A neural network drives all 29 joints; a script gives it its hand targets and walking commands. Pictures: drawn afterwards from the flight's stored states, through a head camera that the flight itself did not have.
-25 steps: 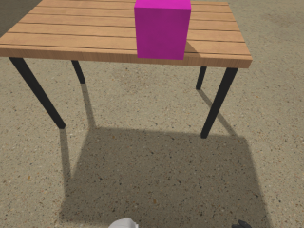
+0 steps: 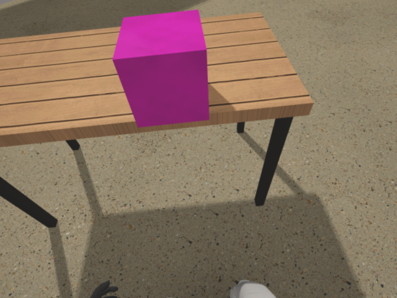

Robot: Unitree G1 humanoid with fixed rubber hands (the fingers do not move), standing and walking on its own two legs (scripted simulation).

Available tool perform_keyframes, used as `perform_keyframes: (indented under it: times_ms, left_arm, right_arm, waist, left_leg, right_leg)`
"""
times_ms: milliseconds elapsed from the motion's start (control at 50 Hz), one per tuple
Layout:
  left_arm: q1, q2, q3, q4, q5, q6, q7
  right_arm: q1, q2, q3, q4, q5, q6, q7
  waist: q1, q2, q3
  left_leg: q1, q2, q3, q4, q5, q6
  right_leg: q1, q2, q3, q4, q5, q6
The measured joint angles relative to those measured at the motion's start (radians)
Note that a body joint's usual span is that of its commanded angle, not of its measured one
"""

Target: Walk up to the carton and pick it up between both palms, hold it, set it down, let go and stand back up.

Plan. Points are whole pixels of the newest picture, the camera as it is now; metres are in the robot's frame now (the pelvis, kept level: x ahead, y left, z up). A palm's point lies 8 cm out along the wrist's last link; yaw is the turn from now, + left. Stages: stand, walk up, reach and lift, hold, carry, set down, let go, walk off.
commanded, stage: walk up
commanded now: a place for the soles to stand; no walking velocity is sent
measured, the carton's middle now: (167, 69) +0.66 +0.10 +0.10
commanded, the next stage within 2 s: none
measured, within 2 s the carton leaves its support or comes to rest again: neither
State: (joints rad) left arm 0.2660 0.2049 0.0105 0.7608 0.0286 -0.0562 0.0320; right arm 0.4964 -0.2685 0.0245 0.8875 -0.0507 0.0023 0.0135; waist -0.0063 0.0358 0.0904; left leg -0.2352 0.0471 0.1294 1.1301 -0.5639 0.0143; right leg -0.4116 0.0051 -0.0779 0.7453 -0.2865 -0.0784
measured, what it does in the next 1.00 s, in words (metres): walks ahead: left foot, then right foot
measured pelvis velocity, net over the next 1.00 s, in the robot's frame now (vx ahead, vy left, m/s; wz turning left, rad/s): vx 0.16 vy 0.12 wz -0.02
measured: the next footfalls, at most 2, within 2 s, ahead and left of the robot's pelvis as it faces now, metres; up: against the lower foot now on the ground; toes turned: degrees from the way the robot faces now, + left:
left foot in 0.40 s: +0.27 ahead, +0.23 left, +0.00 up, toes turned +6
right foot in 0.72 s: +0.20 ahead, +0.02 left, +0.00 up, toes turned -3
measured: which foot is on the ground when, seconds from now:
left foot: up 0.00-0.38, down 0.40-1.00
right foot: down 0.00-0.42, up 0.44-0.70, down 0.72-1.00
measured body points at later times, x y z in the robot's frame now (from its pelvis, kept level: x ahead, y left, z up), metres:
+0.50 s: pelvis +0.14 +0.11 +0.01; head +0.16 +0.12 +0.46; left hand +0.16 +0.36 -0.13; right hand +0.21 -0.14 -0.12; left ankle +0.23 +0.22 -0.71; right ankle +0.08 -0.05 -0.68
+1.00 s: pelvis +0.16 +0.12 +0.03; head +0.16 +0.10 +0.47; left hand +0.22 +0.37 -0.11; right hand +0.19 -0.13 -0.13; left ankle +0.23 +0.22 -0.71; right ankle +0.16 +0.02 -0.71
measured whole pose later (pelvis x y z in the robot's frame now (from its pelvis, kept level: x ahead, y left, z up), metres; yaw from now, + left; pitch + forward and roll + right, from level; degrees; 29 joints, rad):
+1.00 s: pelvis +0.16 +0.12 +0.03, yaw -1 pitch -2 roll +0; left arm 0.27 0.24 -0.04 0.95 -0.01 -0.01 0.01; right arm 0.28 -0.26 0.05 0.96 -0.01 0.00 -0.01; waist -0.02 0.03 0.03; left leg -0.29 0.04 0.12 0.48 -0.15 0.03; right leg -0.19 0.02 -0.04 0.51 -0.28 -0.03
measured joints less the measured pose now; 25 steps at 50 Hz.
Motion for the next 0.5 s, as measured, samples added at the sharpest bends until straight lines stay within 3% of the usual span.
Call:
perform_keyframes:
  times_ms: [60,180,300,380,420,440,500]
  left_arm:
    - [0.071,0.016,0.012,0.013,-0.016,-0.001,0.017]
    - [0.201,0.013,0.014,0.069,0.0,-0.026,0.005]
    - [0.237,-0.02,-0.006,0.08,0.01,-0.033,-0.006]
    - [0.208,-0.005,-0.017,0.065,0.019,-0.022,-0.017]
    - [0.184,0.021,-0.02,0.062,0.02,-0.009,-0.021]
    - [0.161,0.035,-0.019,0.064,0.018,-0.001,-0.021]
    - [0.123,0.045,-0.024,0.053,0.006,0.033,-0.004]
  right_arm:
    - [-0.059,-0.035,-0.02,-0.025,0.0,0.006,0.005]
    - [-0.171,-0.056,-0.044,-0.067,-0.001,0.0,0.023]
    - [-0.206,-0.007,-0.026,-0.042,-0.001,0.016,0.036]
    - [-0.218,0.03,-0.011,-0.02,0.005,0.0,0.026]
    - [-0.221,0.048,-0.015,-0.003,0.003,-0.015,0.015]
    - [-0.226,0.06,-0.017,0.002,0.005,-0.019,0.01]
    - [-0.235,0.06,-0.022,0.0,0.037,-0.006,-0.008]
  waist:
    - [0.027,0.008,0.001]
    - [0.039,0.024,-0.01]
    - [0.032,0.048,-0.018]
    - [0.037,0.036,-0.009]
    - [0.031,-0.002,-0.009]
    - [0.03,-0.034,-0.001]
    - [0.024,-0.065,0.008]
  left_leg:
    - [-0.129,-0.005,-0.066,0.102,0.099,-0.009]
    - [-0.304,0.031,-0.158,0.0,0.277,-0.035]
    - [-0.32,0.067,-0.149,-0.229,0.427,-0.055]
    - [-0.211,0.054,-0.1,-0.472,0.487,-0.037]
    - [-0.152,0.025,-0.077,-0.537,0.397,-0.022]
    - [-0.152,0.005,-0.064,-0.522,0.371,-0.016]
    - [-0.139,0.001,-0.041,-0.503,0.366,0.006]
  right_leg:
    - [0.099,-0.007,0.012,-0.096,0.012,0.017]
    - [0.238,-0.034,0.032,-0.256,0.037,0.043]
    - [0.298,-0.05,0.026,-0.283,-0.005,0.084]
    - [0.301,-0.063,0.017,-0.207,-0.083,0.119]
    - [0.277,-0.094,0.025,-0.117,-0.146,0.129]
    - [0.255,-0.111,0.045,-0.058,-0.165,0.113]
    - [0.169,-0.074,0.087,0.147,-0.305,0.088]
